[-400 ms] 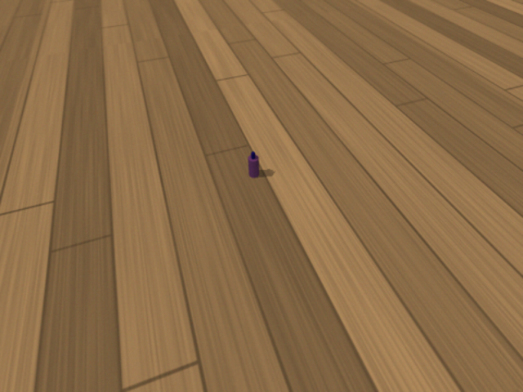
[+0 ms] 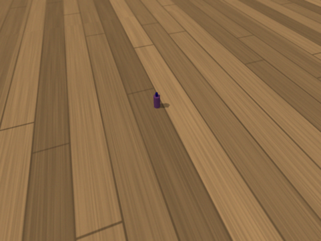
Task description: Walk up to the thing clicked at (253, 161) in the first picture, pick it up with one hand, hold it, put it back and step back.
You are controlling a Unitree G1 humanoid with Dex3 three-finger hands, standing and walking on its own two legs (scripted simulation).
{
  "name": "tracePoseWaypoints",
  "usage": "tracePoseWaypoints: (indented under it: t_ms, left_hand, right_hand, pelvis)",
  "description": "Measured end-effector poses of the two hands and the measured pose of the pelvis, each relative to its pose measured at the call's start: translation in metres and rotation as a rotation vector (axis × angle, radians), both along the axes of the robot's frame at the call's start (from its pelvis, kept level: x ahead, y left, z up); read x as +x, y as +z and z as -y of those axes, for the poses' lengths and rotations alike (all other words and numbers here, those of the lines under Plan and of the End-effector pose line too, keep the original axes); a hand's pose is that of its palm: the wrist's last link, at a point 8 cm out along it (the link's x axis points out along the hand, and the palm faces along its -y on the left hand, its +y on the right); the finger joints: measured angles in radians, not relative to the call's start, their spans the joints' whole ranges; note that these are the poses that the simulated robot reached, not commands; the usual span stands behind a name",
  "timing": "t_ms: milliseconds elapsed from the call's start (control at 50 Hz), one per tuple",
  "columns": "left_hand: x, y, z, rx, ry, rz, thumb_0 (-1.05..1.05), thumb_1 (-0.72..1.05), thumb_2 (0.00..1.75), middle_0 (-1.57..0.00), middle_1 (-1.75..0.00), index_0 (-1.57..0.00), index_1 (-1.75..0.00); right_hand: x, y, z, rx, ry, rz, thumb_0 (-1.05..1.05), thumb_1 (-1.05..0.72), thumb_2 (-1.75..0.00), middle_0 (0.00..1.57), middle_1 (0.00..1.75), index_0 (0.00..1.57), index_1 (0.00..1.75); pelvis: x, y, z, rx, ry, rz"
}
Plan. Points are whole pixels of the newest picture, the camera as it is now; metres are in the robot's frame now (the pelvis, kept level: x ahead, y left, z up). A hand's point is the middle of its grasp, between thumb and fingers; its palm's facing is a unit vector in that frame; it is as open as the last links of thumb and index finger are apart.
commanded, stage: stand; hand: left
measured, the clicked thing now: (156, 99) +1.30 +0.10 -0.70
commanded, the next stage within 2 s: walk up in 0.72 s
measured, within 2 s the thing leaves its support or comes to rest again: neither
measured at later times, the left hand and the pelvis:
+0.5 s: hand out of the picture +0.08 +0.25 -0.16, palm faces -0.03 -0.94 -0.34, open 7.4 cm; pelvis +0.01 +0.00 +0.00, yaw +0 degrees
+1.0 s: hand (83, 239) +0.15 +0.24 -0.14, palm faces -0.10 -0.91 -0.40, open 7.4 cm; pelvis +0.06 -0.05 -0.01, yaw -4 degrees
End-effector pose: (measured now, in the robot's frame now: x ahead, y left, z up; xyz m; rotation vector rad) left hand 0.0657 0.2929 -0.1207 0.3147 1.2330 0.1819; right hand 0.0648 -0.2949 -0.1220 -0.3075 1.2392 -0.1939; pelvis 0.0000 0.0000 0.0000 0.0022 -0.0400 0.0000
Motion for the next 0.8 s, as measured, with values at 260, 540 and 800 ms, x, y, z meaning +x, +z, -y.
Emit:
tracePoseWaypoints:
  t_ms: [260, 540, 800]
  left_hand:
    - [0.002, 0.001, -0.001, 0.004, 0.006, -0.005, 0.01, 0.9, 0.9, -0.21, -0.3, -0.21, -0.3]
    - [0.008, 0.003, 0.0, 0.008, 0.011, -0.004, 0.01, 0.9, 0.9, -0.21, -0.3, -0.21, -0.3]
    - [0.015, 0.006, -0.001, 0.0, -0.001, 0.02, 0.01, 0.9, 0.9, -0.21, -0.3, -0.21, -0.3]
  right_hand:
    - [0.007, 0.0, 0.0, 0.0, 0.006, 0.001, 0.01, -0.91, -0.9, 0.21, 0.3, 0.2, 0.3]
    - [0.016, 0.0, 0.003, -0.002, 0.012, 0.003, 0.01, -0.91, -0.9, 0.21, 0.3, 0.2, 0.3]
    - [0.02, 0.003, 0.013, 0.005, 0.011, 0.046, 0.01, -0.9, -0.9, 0.21, 0.3, 0.2, 0.3]
  pelvis:
    - [0.004, 0.0, 0.0, 0.001, 0.003, -0.003]
    - [0.01, 0.001, 0.002, 0.001, 0.005, -0.005]
    - [0.02, -0.001, 0.007, 0.01, -0.012, -0.019]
